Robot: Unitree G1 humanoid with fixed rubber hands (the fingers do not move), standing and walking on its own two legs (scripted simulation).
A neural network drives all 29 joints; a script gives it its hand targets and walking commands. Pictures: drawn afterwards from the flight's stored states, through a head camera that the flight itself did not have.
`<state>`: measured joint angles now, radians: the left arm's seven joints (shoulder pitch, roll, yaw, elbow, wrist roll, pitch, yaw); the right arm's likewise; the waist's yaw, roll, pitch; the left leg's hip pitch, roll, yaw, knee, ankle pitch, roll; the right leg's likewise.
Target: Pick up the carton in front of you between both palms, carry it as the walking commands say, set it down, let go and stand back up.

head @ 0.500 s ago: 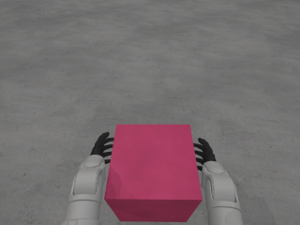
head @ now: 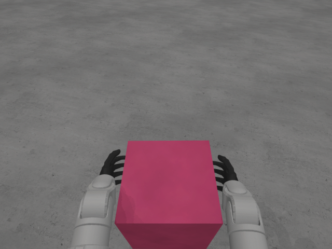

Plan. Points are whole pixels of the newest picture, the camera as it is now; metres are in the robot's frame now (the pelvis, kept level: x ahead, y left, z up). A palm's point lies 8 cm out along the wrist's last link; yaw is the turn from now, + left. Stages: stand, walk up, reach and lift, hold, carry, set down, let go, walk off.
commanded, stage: hold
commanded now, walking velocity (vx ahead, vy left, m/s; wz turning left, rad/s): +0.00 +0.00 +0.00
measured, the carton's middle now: (168, 197) +0.28 +0.01 -0.05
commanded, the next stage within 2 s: set down in 0.22 s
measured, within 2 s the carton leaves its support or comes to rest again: neither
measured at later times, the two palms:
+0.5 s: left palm (121, 174) +0.29 +0.13 +0.03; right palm (239, 181) +0.30 -0.17 +0.03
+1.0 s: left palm (133, 195) +0.34 +0.12 -0.18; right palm (219, 203) +0.34 -0.17 -0.20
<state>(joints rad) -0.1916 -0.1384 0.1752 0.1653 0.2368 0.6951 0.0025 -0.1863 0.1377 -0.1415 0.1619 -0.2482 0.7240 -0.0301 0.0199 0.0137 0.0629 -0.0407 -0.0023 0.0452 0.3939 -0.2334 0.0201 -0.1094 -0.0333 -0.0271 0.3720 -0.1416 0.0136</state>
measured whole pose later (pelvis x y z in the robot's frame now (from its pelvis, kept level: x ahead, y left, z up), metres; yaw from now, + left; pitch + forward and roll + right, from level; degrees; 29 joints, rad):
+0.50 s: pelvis -0.03 -0.04 -0.01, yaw +2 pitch -9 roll +0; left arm -0.52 -0.18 0.50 0.54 0.43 0.57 -0.08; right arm -0.49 0.22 -0.46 0.49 -0.40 0.62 -0.01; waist 0.00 0.03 0.09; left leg -0.14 0.00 -0.08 0.57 -0.29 0.01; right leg -0.18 0.04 -0.03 0.52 -0.19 -0.03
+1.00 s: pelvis -0.04 -0.02 -0.12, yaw +1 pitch +31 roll +1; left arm -0.57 -0.14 0.38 0.53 0.18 0.12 0.04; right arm -0.56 0.07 -0.33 0.55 -0.20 0.14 -0.04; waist -0.01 0.04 -0.09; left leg -1.27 -0.05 -0.03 1.17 -0.44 0.00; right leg -1.33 0.01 0.02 1.13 -0.33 0.00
